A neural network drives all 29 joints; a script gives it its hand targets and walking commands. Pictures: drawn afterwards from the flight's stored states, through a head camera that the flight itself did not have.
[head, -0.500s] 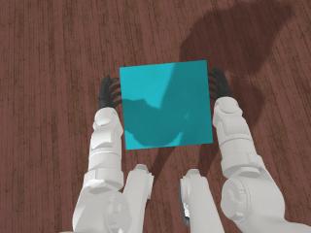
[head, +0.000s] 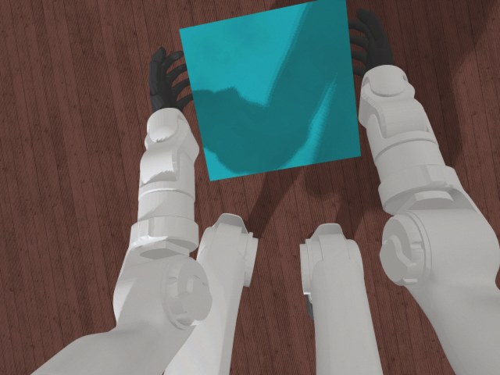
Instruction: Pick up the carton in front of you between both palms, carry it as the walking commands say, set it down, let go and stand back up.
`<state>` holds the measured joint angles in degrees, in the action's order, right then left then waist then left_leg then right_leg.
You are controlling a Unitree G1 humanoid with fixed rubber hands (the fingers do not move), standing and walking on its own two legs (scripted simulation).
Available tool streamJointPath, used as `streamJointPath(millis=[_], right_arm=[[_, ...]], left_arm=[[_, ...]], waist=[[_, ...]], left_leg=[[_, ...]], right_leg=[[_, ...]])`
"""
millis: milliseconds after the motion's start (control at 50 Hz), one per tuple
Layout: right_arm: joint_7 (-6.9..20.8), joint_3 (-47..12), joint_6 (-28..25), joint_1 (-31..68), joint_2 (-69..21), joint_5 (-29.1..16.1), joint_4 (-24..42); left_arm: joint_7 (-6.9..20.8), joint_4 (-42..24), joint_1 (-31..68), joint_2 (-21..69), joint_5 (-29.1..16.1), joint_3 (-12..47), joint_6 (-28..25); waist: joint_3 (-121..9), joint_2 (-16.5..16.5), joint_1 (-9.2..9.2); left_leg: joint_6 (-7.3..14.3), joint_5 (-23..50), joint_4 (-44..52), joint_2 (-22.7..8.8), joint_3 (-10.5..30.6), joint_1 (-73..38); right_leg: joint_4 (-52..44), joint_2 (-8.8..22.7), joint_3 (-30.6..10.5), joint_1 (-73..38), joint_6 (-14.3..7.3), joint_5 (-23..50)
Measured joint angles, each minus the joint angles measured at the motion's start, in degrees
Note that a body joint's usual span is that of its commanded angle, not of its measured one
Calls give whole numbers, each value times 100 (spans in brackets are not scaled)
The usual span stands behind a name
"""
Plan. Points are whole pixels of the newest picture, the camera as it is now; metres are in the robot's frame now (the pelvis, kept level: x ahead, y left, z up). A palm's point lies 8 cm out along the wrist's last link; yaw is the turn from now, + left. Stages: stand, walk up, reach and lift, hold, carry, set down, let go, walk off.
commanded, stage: set down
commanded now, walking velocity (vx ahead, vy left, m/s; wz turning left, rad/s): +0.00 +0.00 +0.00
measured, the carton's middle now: (270, 101) +0.51 +0.03 -0.21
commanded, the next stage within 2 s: none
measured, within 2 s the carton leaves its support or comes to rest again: rests again in 1.04 s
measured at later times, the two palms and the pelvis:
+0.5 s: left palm (185, 115) +0.48 +0.18 -0.22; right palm (351, 73) +0.56 -0.11 -0.23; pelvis +0.01 -0.01 -0.07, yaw +1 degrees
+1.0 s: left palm (183, 110) +0.50 +0.18 -0.23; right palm (349, 73) +0.57 -0.11 -0.24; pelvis +0.01 -0.01 -0.08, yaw +2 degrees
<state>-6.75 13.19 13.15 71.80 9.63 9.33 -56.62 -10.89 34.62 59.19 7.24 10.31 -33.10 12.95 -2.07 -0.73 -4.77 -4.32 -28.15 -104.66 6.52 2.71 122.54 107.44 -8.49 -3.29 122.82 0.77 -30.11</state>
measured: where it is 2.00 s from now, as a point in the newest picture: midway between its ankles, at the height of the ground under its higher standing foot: (272, 286)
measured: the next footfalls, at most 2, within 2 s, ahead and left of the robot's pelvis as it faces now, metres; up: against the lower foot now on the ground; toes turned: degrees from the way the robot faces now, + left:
none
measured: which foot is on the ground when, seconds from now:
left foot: down 0.00-1.00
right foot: down 0.00-1.00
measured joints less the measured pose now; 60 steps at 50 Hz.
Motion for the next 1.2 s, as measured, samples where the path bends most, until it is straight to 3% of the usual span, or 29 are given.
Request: streamJointPath(millis=[200, 400, 780, 900, 1200], right_arm=[[53, -451, -85, 883, 471, -297, -580], [-7, -1190, -158, 1295, 771, -881, -914], [344, -675, -367, 1549, 699, -433, -1443], [510, -474, -405, 1577, 684, -225, -1431], [623, -173, -542, 1415, 623, 55, -1185]], left_arm=[[-17, 157, 573, -152, -175, -14, -38], [-123, 449, 815, -481, -756, 310, -109], [352, 974, 1037, -632, -364, -172, -297], [566, 1049, 1130, -670, -260, -259, -284], [797, 1289, 1221, -808, -110, -401, -431]], waist=[[726, 29, -56], [1304, 93, -110], [1460, 135, -66], [1495, 165, -51], [1469, 209, -10]], left_leg=[[-68, -85, -731, 46, -52, 561], [-146, -352, -1353, 107, -63, 673], [-130, -378, -1634, 81, -142, 648], [-106, -417, -1669, 64, -188, 659], [-82, -589, -1768, 13, -244, 730]], right_leg=[[760, -38, 37, 587, 17, -79], [1423, 31, 144, 706, -80, -370], [1742, 114, 173, 696, -144, -410], [1798, 161, 163, 707, -168, -468], [1926, 278, 197, 789, -263, -656]])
